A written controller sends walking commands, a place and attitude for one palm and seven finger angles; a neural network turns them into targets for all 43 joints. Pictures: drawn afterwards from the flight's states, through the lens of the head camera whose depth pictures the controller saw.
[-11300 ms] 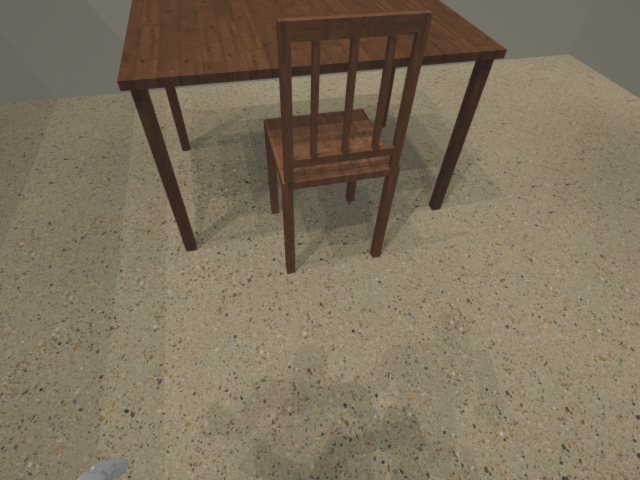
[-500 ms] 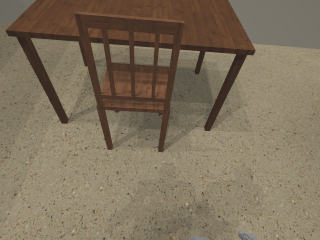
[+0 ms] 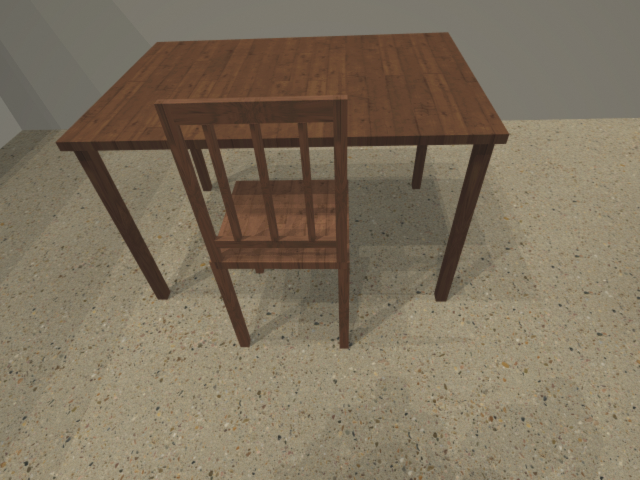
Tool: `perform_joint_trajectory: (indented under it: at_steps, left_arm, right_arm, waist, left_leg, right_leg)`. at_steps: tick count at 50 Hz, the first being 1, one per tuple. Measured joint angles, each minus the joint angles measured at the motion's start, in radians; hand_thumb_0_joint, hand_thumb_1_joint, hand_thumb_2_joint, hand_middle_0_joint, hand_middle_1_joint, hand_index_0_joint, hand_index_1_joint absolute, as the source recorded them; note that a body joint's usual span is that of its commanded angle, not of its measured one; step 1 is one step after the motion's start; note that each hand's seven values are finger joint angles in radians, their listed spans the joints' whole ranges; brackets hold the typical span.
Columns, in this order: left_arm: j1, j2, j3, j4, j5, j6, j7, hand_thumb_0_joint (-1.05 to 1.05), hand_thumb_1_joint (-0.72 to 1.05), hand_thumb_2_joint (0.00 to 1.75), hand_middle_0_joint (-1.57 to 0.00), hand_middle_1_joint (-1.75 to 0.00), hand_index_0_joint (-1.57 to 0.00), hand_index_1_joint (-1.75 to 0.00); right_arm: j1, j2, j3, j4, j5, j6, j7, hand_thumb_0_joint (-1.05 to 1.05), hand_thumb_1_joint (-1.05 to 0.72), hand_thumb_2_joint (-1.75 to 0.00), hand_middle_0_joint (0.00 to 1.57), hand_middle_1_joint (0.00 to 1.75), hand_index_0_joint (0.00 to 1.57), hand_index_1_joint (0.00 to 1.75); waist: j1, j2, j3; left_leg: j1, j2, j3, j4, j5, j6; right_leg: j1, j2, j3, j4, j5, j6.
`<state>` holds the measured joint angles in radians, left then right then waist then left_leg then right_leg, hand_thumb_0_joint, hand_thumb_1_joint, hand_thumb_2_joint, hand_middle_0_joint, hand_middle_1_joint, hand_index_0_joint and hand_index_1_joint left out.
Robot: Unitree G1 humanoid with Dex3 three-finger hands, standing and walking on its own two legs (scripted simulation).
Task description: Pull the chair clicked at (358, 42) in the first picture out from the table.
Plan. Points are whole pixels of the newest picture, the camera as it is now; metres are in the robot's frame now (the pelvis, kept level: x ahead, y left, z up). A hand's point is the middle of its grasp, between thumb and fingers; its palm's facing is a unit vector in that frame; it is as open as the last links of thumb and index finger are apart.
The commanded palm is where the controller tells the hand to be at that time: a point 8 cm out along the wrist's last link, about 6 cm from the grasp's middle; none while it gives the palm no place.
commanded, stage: take the last steps up to it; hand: left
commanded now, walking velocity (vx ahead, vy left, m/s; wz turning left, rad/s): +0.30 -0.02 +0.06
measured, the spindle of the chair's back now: (265, 187) +0.74 +0.18 -0.06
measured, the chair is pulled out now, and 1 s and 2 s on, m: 0.00 0.00 0.00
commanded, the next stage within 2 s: come to a stop and stand still in 0.62 s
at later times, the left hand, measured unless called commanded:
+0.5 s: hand out of the picture +0.07 +0.19 -0.19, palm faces +0.13 -0.98 -0.16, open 7.4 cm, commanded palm none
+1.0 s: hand (241, 366) +0.35 +0.17 -0.16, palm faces +0.06 -0.96 -0.26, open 7.3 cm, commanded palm none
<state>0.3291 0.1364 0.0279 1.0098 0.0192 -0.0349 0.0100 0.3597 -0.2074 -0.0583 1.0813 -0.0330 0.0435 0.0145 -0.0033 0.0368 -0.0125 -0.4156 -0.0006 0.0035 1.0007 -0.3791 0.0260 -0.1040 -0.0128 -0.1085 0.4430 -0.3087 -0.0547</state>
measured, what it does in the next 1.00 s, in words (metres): walks ahead: left foot, then right foot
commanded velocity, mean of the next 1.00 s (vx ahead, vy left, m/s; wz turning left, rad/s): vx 0.08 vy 0.02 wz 0.00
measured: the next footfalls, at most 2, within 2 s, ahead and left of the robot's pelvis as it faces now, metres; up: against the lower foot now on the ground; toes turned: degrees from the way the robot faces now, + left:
left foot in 0.38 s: +0.23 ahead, +0.14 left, +0.00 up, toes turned +8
right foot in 0.80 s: +0.38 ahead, -0.11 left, +0.00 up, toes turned -6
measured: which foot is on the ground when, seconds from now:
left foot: up 0.00-0.36, down 0.38-0.82, up 0.84-1.00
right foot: down 0.00-0.38, up 0.40-0.78, down 0.80-1.00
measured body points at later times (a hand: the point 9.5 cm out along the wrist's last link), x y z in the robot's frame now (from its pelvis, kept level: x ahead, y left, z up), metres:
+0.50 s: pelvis +0.16 +0.04 -0.02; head +0.18 +0.05 +0.43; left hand +0.06 +0.24 -0.17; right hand +0.27 -0.17 -0.16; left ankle +0.19 +0.14 -0.74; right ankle +0.05 -0.08 -0.65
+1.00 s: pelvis +0.27 -0.01 -0.01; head +0.31 -0.04 +0.44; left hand +0.35 +0.22 -0.14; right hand +0.28 -0.24 -0.18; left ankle +0.21 +0.12 -0.68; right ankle +0.34 -0.10 -0.74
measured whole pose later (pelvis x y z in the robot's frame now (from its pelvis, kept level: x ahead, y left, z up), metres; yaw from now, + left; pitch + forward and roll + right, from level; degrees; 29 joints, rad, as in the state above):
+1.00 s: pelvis +0.27 -0.01 -0.01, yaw +2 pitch -1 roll +2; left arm 0.13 0.13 0.03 0.99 0.02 -0.01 0.04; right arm 0.25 -0.18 -0.06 1.06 -0.01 0.05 -0.02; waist -0.01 0.03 0.11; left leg -0.36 -0.01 0.02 1.00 -0.55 -0.04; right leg -0.34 -0.08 -0.11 0.53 -0.17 -0.04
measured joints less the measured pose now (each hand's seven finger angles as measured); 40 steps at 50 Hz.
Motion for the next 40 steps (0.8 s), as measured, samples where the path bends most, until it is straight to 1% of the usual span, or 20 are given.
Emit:
perform_joint_trajectory:
  at_steps: [3, 5, 7, 12, 15, 17, 18, 19, 20, 22, 23, 24, 26, 28, 30, 33, 36, 38, 39, 40]
  left_arm:
    - [0.052, -0.02, -0.006, 0.042, -0.004, -0.005, 0.003, 0.01, 0.91, 0.9, -0.2, -0.3, -0.2, -0.3]
    - [0.082, -0.034, -0.009, 0.068, -0.004, -0.011, 0.005, 0.01, 0.91, 0.9, -0.2, -0.3, -0.2, -0.3]
    - [0.11, -0.046, -0.012, 0.091, -0.003, -0.019, 0.006, 0.01, 0.91, 0.9, -0.2, -0.3, -0.2, -0.3]
    - [0.163, -0.067, -0.017, 0.134, 0.004, -0.03, 0.011, 0.01, 0.91, 0.9, -0.2, -0.3, -0.2, -0.3]
    - [0.182, -0.069, -0.016, 0.152, 0.006, -0.028, 0.013, 0.01, 0.91, 0.9, -0.21, -0.3, -0.2, -0.3]
    - [0.191, -0.066, -0.013, 0.163, 0.007, -0.024, 0.014, 0.01, 0.91, 0.9, -0.21, -0.3, -0.2, -0.3]
    - [0.196, -0.063, -0.011, 0.168, 0.006, -0.022, 0.014, 0.01, 0.91, 0.9, -0.21, -0.3, -0.2, -0.3]
    - [0.204, -0.064, -0.01, 0.173, 0.003, -0.02, 0.013, 0.01, 0.9, 0.9, -0.21, -0.3, -0.2, -0.3]
    - [0.198, -0.061, -0.008, 0.18, -0.003, -0.014, 0.011, 0.01, 0.9, 0.9, -0.21, -0.3, -0.2, -0.3]
    - [0.168, -0.047, -0.006, 0.18, -0.01, 0.003, 0.008, 0.01, 0.91, 0.9, -0.21, -0.3, -0.2, -0.3]
    - [0.149, -0.037, -0.001, 0.174, -0.009, 0.009, 0.008, 0.01, 0.91, 0.9, -0.21, -0.3, -0.2, -0.3]
    - [0.127, -0.027, 0.005, 0.167, -0.008, 0.012, 0.008, 0.01, 0.91, 0.9, -0.21, -0.3, -0.2, -0.3]
    - [0.078, -0.008, 0.018, 0.142, -0.003, 0.015, 0.004, 0.01, 0.91, 0.9, -0.2, -0.3, -0.19, -0.3]
    - [0.028, 0.011, 0.028, 0.108, 0.002, 0.017, 0.001, 0.01, 0.91, 0.9, -0.2, -0.3, -0.19, -0.3]
    - [-0.018, 0.025, 0.035, 0.068, 0.004, 0.019, 0.0, 0.01, 0.91, 0.9, -0.2, -0.3, -0.19, -0.3]
    - [-0.077, 0.036, 0.04, 0.019, 0.006, 0.022, -0.005, 0.01, 0.91, 0.9, -0.2, -0.3, -0.19, -0.3]
    - [-0.118, 0.036, 0.038, -0.012, 0.005, 0.025, -0.011, 0.01, 0.91, 0.9, -0.2, -0.3, -0.19, -0.3]
    - [-0.133, 0.035, 0.034, -0.024, 0.005, 0.023, -0.014, 0.01, 0.91, 0.9, -0.2, -0.3, -0.19, -0.3]
    - [-0.137, 0.035, 0.032, -0.027, 0.005, 0.018, -0.013, 0.0, 0.91, 0.9, -0.2, -0.3, -0.19, -0.3]
    - [-0.136, 0.037, 0.027, -0.03, 0.005, 0.009, -0.012, 0.0, 0.91, 0.9, -0.2, -0.3, -0.19, -0.3]
  right_arm:
    - [-0.009, -0.004, -0.011, -0.004, -0.001, -0.009, 0.004, 0.01, -0.91, -0.9, 0.2, 0.3, 0.19, 0.3]
    - [-0.019, -0.003, -0.015, -0.005, 0.0, -0.014, 0.004, 0.01, -0.91, -0.9, 0.19, 0.3, 0.19, 0.3]
    - [-0.035, 0.001, -0.015, -0.004, 0.001, -0.016, 0.004, 0.0, -0.91, -0.9, 0.19, 0.3, 0.19, 0.3]
    - [-0.104, 0.019, -0.009, -0.007, 0.004, -0.019, 0.008, 0.01, -0.91, -0.9, 0.19, 0.3, 0.19, 0.3]
    - [-0.163, 0.035, -0.002, -0.02, 0.007, -0.029, 0.01, 0.01, -0.92, -0.9, 0.19, 0.3, 0.19, 0.3]
    - [-0.201, 0.047, 0.004, -0.034, 0.007, -0.044, 0.01, 0.0, -0.92, -0.9, 0.19, 0.3, 0.19, 0.3]
    - [-0.217, 0.052, 0.008, -0.043, 0.006, -0.056, 0.008, 0.0, -0.92, -0.9, 0.19, 0.3, 0.19, 0.3]
    - [-0.227, 0.054, 0.012, -0.055, 0.004, -0.072, 0.005, 0.0, -0.92, -0.9, 0.19, 0.3, 0.19, 0.3]
    - [-0.24, 0.06, 0.012, -0.063, 0.0, -0.088, -0.001, 0.0, -0.92, -0.9, 0.19, 0.3, 0.19, 0.3]
    - [-0.246, 0.072, 0.019, -0.077, 0.005, -0.105, -0.01, 0.0, -0.91, -0.9, 0.19, 0.3, 0.19, 0.3]
    - [-0.24, 0.077, 0.022, -0.078, 0.007, -0.108, -0.014, 0.0, -0.91, -0.9, 0.19, 0.3, 0.19, 0.3]
    - [-0.229, 0.082, 0.024, -0.075, 0.009, -0.11, -0.018, 0.0, -0.91, -0.9, 0.2, 0.3, 0.19, 0.3]
    - [-0.208, 0.083, 0.005, -0.079, 0.022, -0.121, -0.037, -0.02, -0.94, -0.9, 0.2, 0.3, 0.2, 0.3]
    - [-0.185, 0.067, 0.004, -0.075, 0.021, -0.126, -0.043, -0.03, -0.95, -0.9, 0.2, 0.3, 0.2, 0.3]
    - [-0.158, 0.055, 0.007, -0.064, 0.017, -0.12, -0.04, -0.03, -0.96, -0.9, 0.2, 0.3, 0.2, 0.3]
    - [-0.116, 0.047, 0.012, -0.046, 0.012, -0.105, -0.032, -0.03, -0.95, -0.9, 0.2, 0.3, 0.2, 0.3]
    - [-0.085, 0.045, 0.012, -0.033, 0.006, -0.089, -0.026, -0.02, -0.93, -0.9, 0.2, 0.3, 0.2, 0.3]
    - [-0.07, 0.045, 0.012, -0.026, 0.002, -0.08, -0.025, -0.01, -0.93, -0.9, 0.2, 0.3, 0.2, 0.3]
    - [-0.062, 0.045, 0.013, -0.021, 0.002, -0.076, -0.025, -0.01, -0.92, -0.9, 0.2, 0.3, 0.2, 0.3]
    - [-0.053, 0.048, 0.016, -0.017, 0.003, -0.073, -0.025, -0.01, -0.92, -0.9, 0.2, 0.3, 0.2, 0.3]
  waist:
    - [-0.009, 0.002, 0.014]
    - [-0.011, 0.003, 0.025]
    - [-0.006, 0.002, 0.036]
    - [0.024, -0.004, 0.058]
    - [0.046, -0.014, 0.072]
    - [0.059, -0.026, 0.081]
    - [0.06, -0.034, 0.083]
    - [0.059, -0.034, 0.083]
    - [0.052, -0.039, 0.087]
    - [0.048, -0.053, 0.096]
    - [0.047, -0.058, 0.094]
    - [0.046, -0.062, 0.088]
    - [0.038, -0.068, 0.075]
    - [0.032, -0.073, 0.058]
    - [0.032, -0.076, 0.04]
    - [0.029, -0.078, 0.023]
    - [0.015, -0.065, 0.025]
    - [0.002, -0.052, 0.034]
    - [-0.003, -0.046, 0.04]
    - [-0.006, -0.046, 0.043]
  left_leg:
    - [-0.086, 0.038, -0.001, 0.073, 0.109, -0.016]
    - [-0.126, 0.059, -0.003, 0.077, 0.157, -0.027]
    - [-0.15, 0.077, 0.0, 0.055, 0.18, -0.033]
    - [-0.149, 0.094, 0.038, -0.093, 0.181, -0.032]
    - [-0.11, 0.082, 0.069, -0.212, 0.164, -0.017]
    - [-0.064, 0.061, 0.091, -0.291, 0.143, 0.0]
    - [-0.029, 0.045, 0.102, -0.343, 0.152, 0.009]
    - [0.016, 0.035, 0.11, -0.4, 0.181, 0.02]
    - [0.023, 0.028, 0.115, -0.391, 0.177, 0.027]
    - [0.044, 0.02, 0.127, -0.352, 0.125, 0.031]
    - [0.069, 0.017, 0.133, -0.361, 0.109, 0.03]
    - [0.099, 0.014, 0.136, -0.385, 0.105, 0.028]
    - [0.158, 0.005, 0.14, -0.451, 0.12, 0.018]
    - [0.207, -0.004, 0.139, -0.513, 0.134, 0.021]
    - [0.246, -0.01, 0.137, -0.563, 0.143, 0.019]
    - [0.289, -0.014, 0.132, -0.61, 0.142, 0.009]
    - [0.316, -0.007, 0.127, -0.617, 0.12, -0.006]
    - [0.323, 0.006, 0.125, -0.591, 0.088, -0.022]
    - [0.323, 0.013, 0.125, -0.566, 0.066, -0.032]
    - [0.318, 0.018, 0.126, -0.53, 0.036, -0.043]
  right_leg:
    - [0.058, 0.005, -0.011, -0.083, 0.024, -0.001]
    - [0.089, 0.01, -0.021, -0.12, 0.028, -0.001]
    - [0.114, 0.012, -0.027, -0.143, 0.023, 0.0]
    - [0.158, 0.011, -0.035, -0.158, -0.016, 0.012]
    - [0.178, 0.006, -0.036, -0.146, -0.054, 0.027]
    - [0.183, -0.004, -0.034, -0.111, -0.095, 0.041]
    - [0.176, -0.014, -0.032, -0.07, -0.126, 0.048]
    - [0.152, -0.02, -0.028, 0.011, -0.164, 0.051]
    - [0.099, -0.035, -0.023, 0.147, -0.192, 0.048]
    - [-0.037, -0.04, 0.037, 0.48, -0.214, 0.032]
    - [-0.102, -0.04, 0.054, 0.607, -0.199, 0.026]
    - [-0.162, -0.044, 0.061, 0.695, -0.168, 0.026]
    - [-0.263, -0.06, 0.067, 0.763, -0.099, 0.03]
    - [-0.34, -0.077, 0.069, 0.745, -0.046, 0.039]
    - [-0.394, -0.091, 0.069, 0.689, -0.002, 0.049]
    - [-0.428, -0.108, 0.066, 0.563, 0.048, 0.061]
    - [-0.406, -0.108, 0.057, 0.406, 0.064, 0.064]
    - [-0.366, -0.097, 0.049, 0.303, 0.071, 0.064]
    - [-0.334, -0.089, 0.043, 0.243, 0.097, 0.064]
    - [-0.295, -0.084, 0.04, 0.172, 0.16, 0.067]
